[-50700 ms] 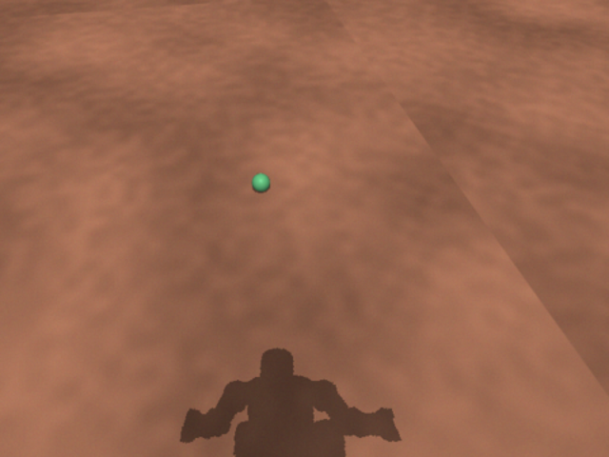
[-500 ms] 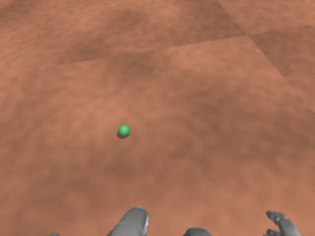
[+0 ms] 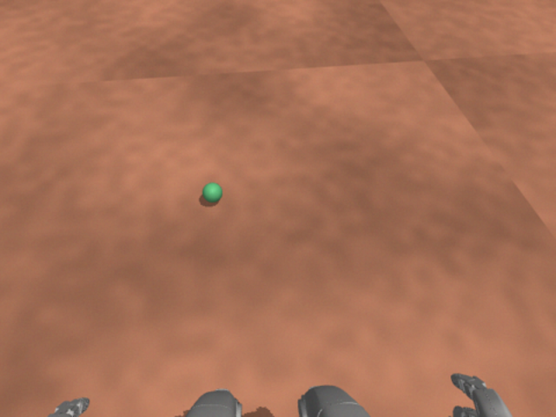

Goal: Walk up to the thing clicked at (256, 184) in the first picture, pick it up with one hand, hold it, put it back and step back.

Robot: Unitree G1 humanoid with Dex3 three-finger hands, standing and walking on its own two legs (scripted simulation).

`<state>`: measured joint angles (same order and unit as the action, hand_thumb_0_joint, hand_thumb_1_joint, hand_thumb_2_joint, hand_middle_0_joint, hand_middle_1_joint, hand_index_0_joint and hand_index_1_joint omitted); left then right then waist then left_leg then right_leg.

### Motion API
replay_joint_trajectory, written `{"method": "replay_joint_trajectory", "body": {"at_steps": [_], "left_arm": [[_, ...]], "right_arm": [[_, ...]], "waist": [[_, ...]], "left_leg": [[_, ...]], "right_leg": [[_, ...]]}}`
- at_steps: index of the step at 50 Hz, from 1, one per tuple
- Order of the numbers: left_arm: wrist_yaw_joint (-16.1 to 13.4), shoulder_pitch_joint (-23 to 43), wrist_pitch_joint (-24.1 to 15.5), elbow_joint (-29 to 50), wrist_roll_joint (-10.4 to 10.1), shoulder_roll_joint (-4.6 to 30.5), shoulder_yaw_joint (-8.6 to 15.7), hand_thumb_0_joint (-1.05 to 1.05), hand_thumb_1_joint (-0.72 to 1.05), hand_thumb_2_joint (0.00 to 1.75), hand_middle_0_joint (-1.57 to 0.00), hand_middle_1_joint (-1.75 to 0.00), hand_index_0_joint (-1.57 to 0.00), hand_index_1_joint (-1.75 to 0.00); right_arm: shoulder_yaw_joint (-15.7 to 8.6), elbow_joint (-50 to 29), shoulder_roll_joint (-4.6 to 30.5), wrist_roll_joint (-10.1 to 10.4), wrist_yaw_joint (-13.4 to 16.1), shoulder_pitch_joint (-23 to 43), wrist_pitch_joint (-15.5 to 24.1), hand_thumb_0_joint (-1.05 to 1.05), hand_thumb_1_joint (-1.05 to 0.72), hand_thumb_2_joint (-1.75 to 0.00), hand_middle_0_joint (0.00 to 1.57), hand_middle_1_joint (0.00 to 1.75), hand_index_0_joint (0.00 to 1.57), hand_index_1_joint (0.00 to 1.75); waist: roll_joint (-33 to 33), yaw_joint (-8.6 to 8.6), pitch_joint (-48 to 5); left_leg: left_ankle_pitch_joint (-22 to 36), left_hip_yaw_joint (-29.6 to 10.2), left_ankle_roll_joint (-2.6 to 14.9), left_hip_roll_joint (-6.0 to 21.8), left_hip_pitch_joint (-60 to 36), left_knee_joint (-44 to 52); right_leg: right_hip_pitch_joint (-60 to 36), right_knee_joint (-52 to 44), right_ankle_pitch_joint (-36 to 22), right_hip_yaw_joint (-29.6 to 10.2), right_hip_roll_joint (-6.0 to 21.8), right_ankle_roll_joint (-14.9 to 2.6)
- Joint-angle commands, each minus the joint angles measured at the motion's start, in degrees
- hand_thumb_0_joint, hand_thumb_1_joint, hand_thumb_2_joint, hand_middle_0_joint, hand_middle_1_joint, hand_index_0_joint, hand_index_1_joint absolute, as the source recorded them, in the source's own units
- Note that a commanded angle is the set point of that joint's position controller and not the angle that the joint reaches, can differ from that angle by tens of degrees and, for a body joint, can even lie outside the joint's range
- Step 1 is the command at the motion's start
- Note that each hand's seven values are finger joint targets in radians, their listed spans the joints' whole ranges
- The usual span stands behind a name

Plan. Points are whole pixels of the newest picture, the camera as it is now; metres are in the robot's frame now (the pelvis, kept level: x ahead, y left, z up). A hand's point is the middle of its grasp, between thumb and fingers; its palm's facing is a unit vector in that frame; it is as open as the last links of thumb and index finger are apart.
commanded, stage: step back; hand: left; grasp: from above
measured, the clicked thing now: (212, 192) +1.01 +0.27 -0.72
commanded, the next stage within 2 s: stand in 1.32 s
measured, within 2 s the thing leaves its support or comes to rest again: neither
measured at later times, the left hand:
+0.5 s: hand out of the picture -0.09 +0.28 -0.14, palm faces +0.09 -0.89 -0.44, open 7.4 cm
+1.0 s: hand out of the picture -0.07 +0.27 -0.16, palm faces +0.07 -0.93 -0.36, open 7.4 cm
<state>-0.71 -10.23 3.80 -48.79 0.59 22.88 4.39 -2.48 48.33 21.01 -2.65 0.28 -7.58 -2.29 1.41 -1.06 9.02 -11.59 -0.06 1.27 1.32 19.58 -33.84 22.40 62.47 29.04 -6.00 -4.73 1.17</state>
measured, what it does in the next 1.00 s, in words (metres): walks backwards: right foot, then left foot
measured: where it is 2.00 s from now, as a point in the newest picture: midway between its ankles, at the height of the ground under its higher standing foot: outside the picture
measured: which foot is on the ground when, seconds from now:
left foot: down 0.00-0.12, up 0.14-0.42, down 0.44-1.00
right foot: up 0.00-0.08, down 0.10-1.00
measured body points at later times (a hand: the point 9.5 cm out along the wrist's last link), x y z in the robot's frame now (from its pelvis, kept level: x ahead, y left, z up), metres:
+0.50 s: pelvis -0.13 -0.01 +0.00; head -0.11 -0.02 +0.45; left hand -0.09 +0.32 -0.11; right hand -0.06 -0.33 -0.13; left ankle -0.16 +0.12 -0.73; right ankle -0.08 -0.13 -0.72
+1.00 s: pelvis -0.11 +0.00 +0.00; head -0.10 +0.01 +0.45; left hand -0.07 +0.32 -0.13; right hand -0.02 -0.30 -0.12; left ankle -0.10 +0.13 -0.73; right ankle -0.09 -0.12 -0.72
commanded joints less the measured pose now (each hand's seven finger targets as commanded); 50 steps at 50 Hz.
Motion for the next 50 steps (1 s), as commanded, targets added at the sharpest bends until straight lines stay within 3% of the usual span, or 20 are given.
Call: {"method": "replay_joint_trajectory", "body": {"at_steps": [1,4,5,6,7,10,16,19,21,22,23,24,27,32,34,35,44,46,47,50], "left_arm": [[-0.13,-1.49,-2.48,2.65,0.51,9.54,2.44,0.0,0.9,0.9,-0.2,-0.3,-0.2,-0.3],[-0.39,-8.88,-3.47,-1.33,1.18,9.58,2.52,0.0,0.9,0.9,-0.2,-0.3,-0.2,-0.3],[-0.48,-7.92,-3.72,-1.0,2.13,13.3,3.73,0.0,0.9,0.9,-0.2,-0.3,-0.2,-0.3],[-0.5,-5.05,-3.21,0.83,2.31,21.14,5.54,0.0,0.9,0.9,-0.2,-0.3,-0.2,-0.3],[-0.95,-0.81,-3.6,3.46,2.27,23.19,5.76,0.0,0.9,0.9,-0.2,-0.3,-0.2,-0.3],[-1.53,5.9,-4.31,3.93,2.07,13.8,3.33,0.0,0.9,0.9,-0.2,-0.3,-0.2,-0.3],[-1.26,-3.14,-5.06,2.01,2.54,14.94,4.53,0.0,0.9,0.9,-0.2,-0.3,-0.2,-0.3],[-0.66,-1.24,-4.78,1.67,2.22,16.15,4.47,0.0,0.9,0.9,-0.2,-0.3,-0.2,-0.3],[-0.15,-0.52,-4.19,1.54,1.95,14.14,3.23,0.0,0.9,0.9,-0.2,-0.3,-0.2,-0.3],[-0.01,-1.5,-4.13,1.67,2.0,10.94,2.1,0.0,0.9,0.9,-0.2,-0.3,-0.2,-0.3],[0.32,0.57,-4.41,2.25,0.77,6.89,0.84,0.0,0.9,0.9,-0.2,-0.3,-0.2,-0.3],[-0.07,5.48,-4.64,1.41,1.1,12.74,2.74,0.0,0.9,0.9,-0.2,-0.3,-0.2,-0.3],[1.16,1.78,-5.46,-0.95,0.25,10.29,1.91,0.0,0.9,0.9,-0.2,-0.3,-0.2,-0.3],[0.53,-2.91,-6.92,-4.86,1.24,9.61,2.29,0.0,0.9,0.9,-0.2,-0.3,-0.2,-0.3],[0.07,-5.58,-7.53,-5.61,1.61,17.72,3.89,0.0,0.9,0.9,-0.2,-0.3,-0.2,-0.3],[0.08,-1.93,-7.64,-3.89,1.75,18.37,4.12,0.0,0.9,0.9,-0.2,-0.3,-0.2,-0.3],[0.6,4.19,-6.35,-2.44,0.84,10.23,0.54,0.0,0.9,0.9,-0.2,-0.3,-0.2,-0.3],[0.46,2.63,-5.53,-3.44,-0.64,7.08,-0.49,0.0,0.9,0.9,-0.2,-0.3,-0.2,-0.3],[0.22,2.28,-5.44,-5.12,-0.28,10.54,0.73,0.0,0.9,0.9,-0.2,-0.3,-0.2,-0.3],[0.31,-0.15,-6.27,-7.38,-0.25,8.47,-0.07,0.0,0.9,0.9,-0.2,-0.3,-0.2,-0.3]], "right_arm": [[-4.4,-4.47,15.89,0.12,0.7,-0.34,0.03,0.0,-0.9,-0.9,0.2,0.3,0.2,0.3],[-3.64,-4.77,15.06,1.37,0.35,2.37,-1.19,0.0,-0.9,-0.9,0.2,0.3,0.2,0.3],[-2.76,-5.14,11.89,1.74,0.13,1.66,-1.07,0.0,-0.9,-0.9,0.2,0.3,0.2,0.3],[-2.94,-6.85,10.08,2.05,1.03,4.89,-1.06,0.0,-0.9,-0.9,0.2,0.3,0.2,0.3],[-4.35,-7.12,13.19,1.84,1.46,5.31,-1.68,0.0,-0.9,-0.9,0.2,0.3,0.2,0.3],[-3.62,-2.7,12.43,2.47,1.07,-1.13,-1.09,0.0,-0.9,-0.9,0.2,0.3,0.2,0.3],[-3.54,-2.65,12.69,0.66,0.15,1.66,0.3,0.0,-0.9,-0.9,0.2,0.3,0.2,0.3],[-3.72,-0.2,12.19,0.56,-0.57,-1.17,1.33,0.0,-0.9,-0.9,0.2,0.3,0.2,0.3],[-4.23,3.81,11.16,0.81,-0.73,-6.95,2.19,0.0,-0.9,-0.9,0.2,0.3,0.2,0.3],[-5.08,4.8,12.75,0.12,-0.43,-9.24,2.75,0.0,-0.9,-0.9,0.2,0.3,0.2,0.3],[-5.45,3.87,17.22,-0.3,-0.28,-6.92,3.17,0.0,-0.9,-0.9,0.2,0.3,0.2,0.3],[-5.76,2.74,20.63,0.36,-0.54,-3.86,3.21,0.0,-0.9,-0.9,0.2,0.3,0.2,0.3],[-3.52,2.35,14.3,-0.09,-0.23,1.28,4.44,0.0,-0.9,-0.9,0.2,0.3,0.2,0.3],[-2.67,2.86,11.36,1.02,-0.76,0.64,2.9,0.0,-0.9,-0.9,0.2,0.3,0.2,0.3],[-2.28,2.38,9.66,1.25,-0.23,0.41,2.53,0.0,-0.9,-0.9,0.2,0.3,0.2,0.3],[-3.09,3.2,11.97,0.89,0.01,-1.51,2.58,0.0,-0.9,-0.9,0.2,0.3,0.2,0.3],[-3.83,7.43,10.4,0.17,-0.23,-6.2,3.91,0.0,-0.9,-0.9,0.2,0.3,0.2,0.3],[-4.0,5.48,15.78,-0.22,0.24,-0.54,4.55,0.0,-0.9,-0.9,0.2,0.3,0.2,0.3],[-4.01,5.2,16.63,0.42,-0.02,2.53,4.37,0.0,-0.9,-0.9,0.2,0.3,0.2,0.3],[-2.44,5.81,13.03,0.67,0.02,5.58,4.29,0.0,-0.9,-0.9,0.2,0.3,0.2,0.3]], "waist": [[-13.54,1.93,-11.02],[-10.82,-1.16,-13.91],[-1.68,-0.54,-11.35],[14.91,-3.9,-8.09],[13.71,-3.59,-3.36],[2.25,2.87,-5.86],[7.85,-4.07,-7.64],[11.29,-2.17,-7.51],[6.63,0.69,-8.62],[-0.59,1.63,-10.4],[-14.2,2.15,-8.45],[-10.73,3.98,-2.79],[-7.2,0.14,-2.94],[-7.49,-1.79,-6.68],[7.52,-2.92,-6.08],[4.98,-1.55,-4.07],[1.49,2.9,-9.45],[-10.71,0.62,-8.31],[-7.99,0.49,-6.57],[-8.78,-1.71,-7.42]], "left_leg": [[6.95,-12.37,11.61,12.2,-10.32,9.02],[3.66,-8.19,6.36,8.45,-3.66,1.29],[-6.2,-6.68,2.84,2.5,7.45,-5.68],[-22.04,-5.7,-0.96,-7.26,12.04,-19.25],[-23.6,-13.11,-2.49,-4.33,9.35,-32.04],[-14.19,-11.27,-1.91,-7.95,7.78,-37.31],[-17.9,-6.36,-3.06,-2.37,12.12,-17.57],[-21.38,-1.33,-0.97,-1.25,-0.41,-1.95],[-10.12,2.32,0.16,-4.11,-12.31,13.64],[-11.67,-5.6,1.44,-0.14,-19.65,15.43],[-31.24,-29.53,7.04,13.33,-16.5,21.66],[-39.18,-34.58,13.79,19.48,-1.19,23.98],[-19.74,-17.69,8.39,10.88,-4.35,17.79],[-12.9,-7.69,3.38,5.9,4.65,5.11],[-23.25,-2.87,0.12,-3.17,11.9,-14.34],[-22.74,-6.25,-0.4,-0.65,10.19,-18.53],[-3.6,-0.76,-0.45,-0.08,-14.83,9.48],[-17.15,-22.87,6.1,15.88,-6.96,19.77],[-18.74,-22.41,9.97,17.84,0.96,18.95],[-2.14,-9.95,4.23,10.56,-1.91,11.57]], "right_leg": [[-3.03,-20.37,0.37,4.72,3.47,-0.09],[-14.39,-40.79,-12.96,6.12,3.61,-2.19],[-16.37,-41.27,-9.43,-6.43,10.58,-4.3],[-3.89,-46.91,-9.19,-24.44,26.22,-13.88],[8.18,-51.05,-6.16,-32.53,33.15,-19.97],[0.44,-38.88,-25.04,-6.64,18.81,-11.7],[-15.95,-40.78,2.21,-11.27,19.68,-12.01],[-8.05,-42.85,6.65,-10.25,20.83,-11.74],[-3.88,-36.61,2.44,-3.69,16.3,-8.38],[2.9,-28.5,0.38,-0.46,14.06,-6.39],[13.03,-18.75,2.52,6.49,5.77,-1.67],[7.55,-12.47,4.27,3.7,7.54,-1.39],[2.97,-16.9,-4.26,3.94,7.36,-2.19],[-20.48,-38.77,-12.3,6.09,4.18,-2.96],[-15.99,-49.52,9.29,-24.56,23.6,-11.85],[-11.25,-49.68,10.74,-27.93,27.87,-15.77],[2.23,-33.4,-13.37,-0.89,13.9,-6.62],[2.57,-22.94,-4.62,5.7,4.84,-2.25],[-4.62,-19.38,-0.26,4.19,6.24,-2.0],[-10.74,-34.19,-12.77,3.86,6.81,-2.95]]}}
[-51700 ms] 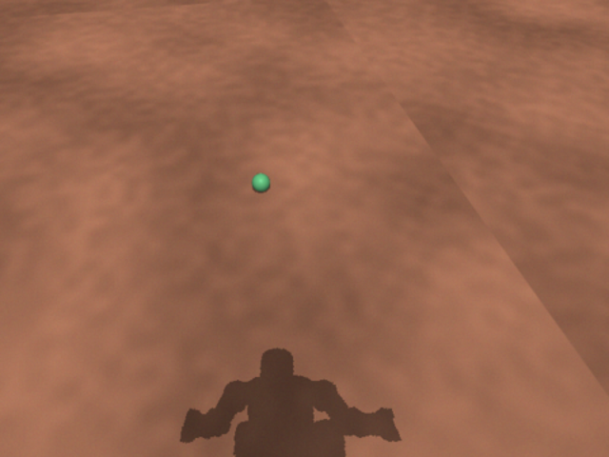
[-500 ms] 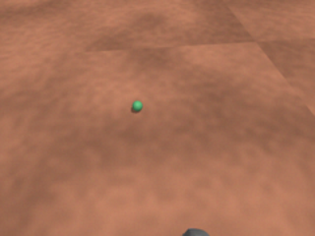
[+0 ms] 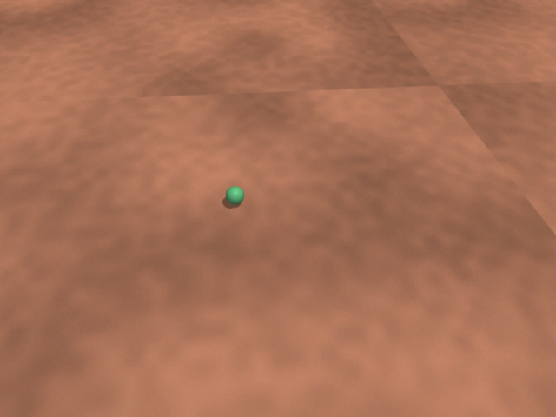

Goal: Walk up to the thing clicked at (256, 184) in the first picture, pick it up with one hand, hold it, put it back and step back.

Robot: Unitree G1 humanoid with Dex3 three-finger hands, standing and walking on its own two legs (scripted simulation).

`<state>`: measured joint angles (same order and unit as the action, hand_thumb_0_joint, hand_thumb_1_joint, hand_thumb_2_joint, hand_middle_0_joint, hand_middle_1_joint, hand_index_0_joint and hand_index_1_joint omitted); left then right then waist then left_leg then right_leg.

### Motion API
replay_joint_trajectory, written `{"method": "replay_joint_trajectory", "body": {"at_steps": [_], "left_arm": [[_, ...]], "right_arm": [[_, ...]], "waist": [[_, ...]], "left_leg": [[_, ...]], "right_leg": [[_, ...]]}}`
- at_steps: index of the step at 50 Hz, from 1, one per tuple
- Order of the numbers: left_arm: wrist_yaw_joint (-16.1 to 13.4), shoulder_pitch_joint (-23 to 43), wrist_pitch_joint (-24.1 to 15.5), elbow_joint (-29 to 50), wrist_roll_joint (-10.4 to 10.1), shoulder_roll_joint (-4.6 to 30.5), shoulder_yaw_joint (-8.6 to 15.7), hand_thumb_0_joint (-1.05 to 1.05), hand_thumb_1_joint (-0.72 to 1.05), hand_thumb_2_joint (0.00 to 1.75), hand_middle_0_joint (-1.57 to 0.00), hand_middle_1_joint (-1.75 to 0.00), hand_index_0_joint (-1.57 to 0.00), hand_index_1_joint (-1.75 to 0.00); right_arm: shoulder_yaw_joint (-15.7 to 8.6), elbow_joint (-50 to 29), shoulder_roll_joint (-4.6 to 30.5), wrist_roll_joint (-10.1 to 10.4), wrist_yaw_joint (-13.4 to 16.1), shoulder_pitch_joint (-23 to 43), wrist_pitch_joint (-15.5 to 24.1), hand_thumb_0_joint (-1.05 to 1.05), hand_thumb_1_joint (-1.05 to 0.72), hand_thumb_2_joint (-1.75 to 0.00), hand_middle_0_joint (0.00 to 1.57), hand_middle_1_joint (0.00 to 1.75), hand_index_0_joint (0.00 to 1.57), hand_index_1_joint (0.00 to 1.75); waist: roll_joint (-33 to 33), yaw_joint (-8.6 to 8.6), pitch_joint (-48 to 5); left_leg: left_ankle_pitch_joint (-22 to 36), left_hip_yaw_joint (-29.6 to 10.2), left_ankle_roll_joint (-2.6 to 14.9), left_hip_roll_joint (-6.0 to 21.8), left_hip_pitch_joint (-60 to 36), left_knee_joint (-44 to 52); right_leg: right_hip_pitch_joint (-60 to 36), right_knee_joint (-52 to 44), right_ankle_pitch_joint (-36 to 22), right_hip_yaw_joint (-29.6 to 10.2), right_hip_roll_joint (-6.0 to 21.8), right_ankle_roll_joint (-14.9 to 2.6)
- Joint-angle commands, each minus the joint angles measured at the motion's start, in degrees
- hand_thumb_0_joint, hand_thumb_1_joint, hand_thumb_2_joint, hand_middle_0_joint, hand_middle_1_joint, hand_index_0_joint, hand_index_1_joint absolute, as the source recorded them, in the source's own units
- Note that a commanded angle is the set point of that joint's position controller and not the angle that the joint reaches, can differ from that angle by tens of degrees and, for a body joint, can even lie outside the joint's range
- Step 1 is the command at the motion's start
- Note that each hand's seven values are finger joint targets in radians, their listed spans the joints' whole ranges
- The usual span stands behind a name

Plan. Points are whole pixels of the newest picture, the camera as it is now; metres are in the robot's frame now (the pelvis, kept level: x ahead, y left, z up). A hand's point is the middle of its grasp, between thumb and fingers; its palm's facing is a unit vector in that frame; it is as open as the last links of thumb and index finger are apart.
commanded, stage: step back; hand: left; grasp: from above
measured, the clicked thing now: (235, 195) +1.13 +0.20 -0.72
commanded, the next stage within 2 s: stand in 0.32 s
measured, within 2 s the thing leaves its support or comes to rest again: neither
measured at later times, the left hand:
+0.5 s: hand out of the picture +0.13 +0.25 -0.13, palm faces -0.02 -0.94 -0.34, open 7.4 cm
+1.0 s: hand out of the picture +0.06 +0.25 -0.14, palm faces -0.02 -0.94 -0.35, open 7.4 cm
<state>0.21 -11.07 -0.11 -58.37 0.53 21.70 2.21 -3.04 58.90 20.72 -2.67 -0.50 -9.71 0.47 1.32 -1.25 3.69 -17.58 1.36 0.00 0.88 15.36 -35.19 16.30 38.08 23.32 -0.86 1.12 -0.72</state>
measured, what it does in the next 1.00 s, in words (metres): stands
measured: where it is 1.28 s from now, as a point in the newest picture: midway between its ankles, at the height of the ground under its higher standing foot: outside the picture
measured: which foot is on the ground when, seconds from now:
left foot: down 0.00-1.00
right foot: down 0.00-1.00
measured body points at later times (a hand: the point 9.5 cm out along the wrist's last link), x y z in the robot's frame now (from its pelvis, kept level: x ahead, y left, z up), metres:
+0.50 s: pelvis +0.02 +0.01 +0.02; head +0.03 +0.01 +0.47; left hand +0.13 +0.30 -0.11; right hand +0.13 -0.29 -0.11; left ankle +0.02 +0.12 -0.73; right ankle +0.02 -0.13 -0.73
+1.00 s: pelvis +0.00 -0.01 +0.02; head +0.00 -0.01 +0.47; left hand +0.06 +0.30 -0.11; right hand +0.07 -0.30 -0.11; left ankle +0.02 +0.12 -0.73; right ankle +0.01 -0.13 -0.73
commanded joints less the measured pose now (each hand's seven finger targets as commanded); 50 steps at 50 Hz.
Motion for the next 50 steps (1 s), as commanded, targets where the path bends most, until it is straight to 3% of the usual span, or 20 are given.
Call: {"method": "replay_joint_trajectory", "body": {"at_steps": [1,2,3,4,8,15,16,22,26,31,36,38,50], "left_arm": [[-0.78,0.24,-2.75,1.73,-0.17,10.85,2.39,0.0,0.9,0.9,-0.2,-0.3,-0.2,-0.3],[-0.95,0.72,-2.99,1.35,-0.13,12.19,2.54,0.0,0.9,0.9,-0.2,-0.3,-0.2,-0.3],[-0.92,2.67,-3.04,1.45,-0.13,13.2,2.61,0.0,0.9,0.9,-0.2,-0.3,-0.2,-0.3],[-1.01,3.81,-3.13,1.74,-0.14,13.41,2.41,0.0,0.9,0.9,-0.2,-0.3,-0.2,-0.3],[-1.51,4.9,-3.02,1.21,-0.17,12.37,1.9,0.0,0.9,0.9,-0.2,-0.3,-0.2,-0.3],[-1.54,7.08,-2.4,0.5,0.07,11.48,1.55,0.0,0.9,0.9,-0.2,-0.3,-0.2,-0.3],[-1.2,7.72,-2.19,-0.75,-0.5,9.46,0.41,0.0,0.9,0.9,-0.2,-0.3,-0.2,-0.3],[-1.14,8.9,-2.25,-1.72,-0.27,10.17,0.31,0.0,0.9,0.9,-0.2,-0.3,-0.2,-0.3],[-0.91,10.06,-2.13,-2.45,-0.13,10.43,0.2,0.0,0.9,0.9,-0.2,-0.3,-0.2,-0.3],[-0.73,9.5,-2.24,-3.36,0.03,10.21,0.1,0.0,0.9,0.9,-0.2,-0.3,-0.2,-0.3],[-0.53,9.39,-2.25,-3.86,0.06,10.57,0.06,0.0,0.9,0.9,-0.2,-0.3,-0.2,-0.3],[-0.49,8.82,-2.27,-3.83,0.21,10.4,0.02,0.0,0.9,0.9,-0.2,-0.3,-0.2,-0.3],[-0.44,7.17,-2.09,-4.47,-0.02,11.12,-0.02,0.0,0.9,0.9,-0.2,-0.3,-0.2,-0.3]], "right_arm": [[-1.6,-4.48,12.46,1.1,0.82,7.97,1.5,0.0,-0.9,-0.9,0.2,0.3,0.2,0.3],[-1.22,-4.16,11.43,1.52,0.82,7.49,1.36,0.0,-0.9,-0.9,0.2,0.3,0.2,0.3],[-1.23,-3.71,11.16,1.86,0.88,6.0,1.18,0.0,-0.9,-0.9,0.2,0.3,0.2,0.3],[-1.22,-3.03,11.0,1.81,1.03,5.66,1.06,0.0,-0.9,-0.9,0.2,0.3,0.2,0.3],[-1.51,-1.5,11.53,1.88,1.14,6.24,1.09,0.0,-0.9,-0.9,0.2,0.3,0.2,0.3],[-1.55,-0.41,10.7,1.97,1.1,9.3,0.65,0.0,-0.9,-0.9,0.2,0.3,0.2,0.3],[-0.78,-0.03,11.03,2.36,0.89,8.46,1.03,0.0,-0.9,-0.9,0.2,0.3,0.2,0.3],[-0.58,1.17,10.95,2.38,0.79,9.64,1.73,0.0,-0.9,-0.9,0.2,0.3,0.2,0.3],[-0.33,1.56,10.55,2.27,0.6,10.44,1.59,0.0,-0.9,-0.9,0.2,0.3,0.2,0.3],[-0.34,2.16,10.74,2.33,0.53,10.59,1.61,0.0,-0.9,-0.9,0.2,0.3,0.2,0.3],[-0.18,2.8,10.7,2.18,0.3,9.83,1.53,0.0,-0.9,-0.9,0.2,0.3,0.2,0.3],[-0.24,2.84,11.25,2.15,0.29,9.44,1.57,0.0,-0.9,-0.9,0.2,0.3,0.2,0.3],[0.33,3.56,10.97,1.91,0.22,6.42,1.16,0.0,-0.9,-0.9,0.2,0.3,0.2,0.3]], "waist": [[-8.72,-1.45,-3.85],[-6.84,-0.71,-5.75],[-5.01,0.7,-6.1],[-3.4,1.03,-6.03],[-2.01,0.99,-9.6],[-1.22,0.75,-7.5],[-1.23,1.47,-7.65],[-2.17,1.25,-9.05],[-2.19,1.39,-5.85],[-2.95,1.14,-5.89],[-2.19,1.38,-4.14],[-2.33,1.31,-5.14],[-1.19,1.6,-2.46]], "left_leg": [[10.28,-8.51,3.7,8.85,1.71,10.05],[13.02,-6.56,2.54,7.27,0.38,8.0],[10.54,-5.71,1.77,5.83,-0.63,8.11],[10.84,-5.18,1.67,5.57,-3.0,8.2],[24.8,-3.62,2.53,6.46,-8.21,7.16],[18.22,-3.38,2.4,6.82,-7.73,10.95],[20.59,-6.19,2.57,7.59,-8.45,14.16],[27.68,-5.01,1.29,7.58,-12.92,15.73],[16.58,-4.9,0.97,6.98,-10.16,18.94],[14.67,-5.07,0.79,6.98,-10.36,20.06],[7.44,-5.55,0.54,6.69,-9.39,21.46],[8.56,-5.48,0.91,6.97,-9.75,21.11],[3.42,-6.14,0.86,6.4,-7.12,21.17]], "right_leg": [[-7.63,-11.63,-14.92,-3.0,1.81,-1.15],[-8.45,-11.0,-21.18,-5.38,3.34,-1.7],[-8.03,-10.64,-22.86,-7.11,4.89,-2.39],[-6.54,-11.13,-24.33,-8.21,6.0,-2.64],[-8.65,-10.14,-33.64,-5.66,5.55,-2.11],[-7.71,-11.77,-28.3,-5.44,5.09,-1.52],[-9.3,-13.78,-27.99,-4.76,4.89,-0.56],[-12.2,-16.73,-31.37,-4.11,5.73,-0.12],[-11.31,-20.32,-22.95,-4.57,5.73,0.38],[-11.62,-21.74,-21.89,-4.67,6.07,0.22],[-9.14,-23.38,-15.14,-4.99,5.95,0.17],[-9.92,-23.36,-17.4,-5.09,6.19,0.01],[-7.0,-24.34,-10.57,-5.56,5.99,-0.03]]}}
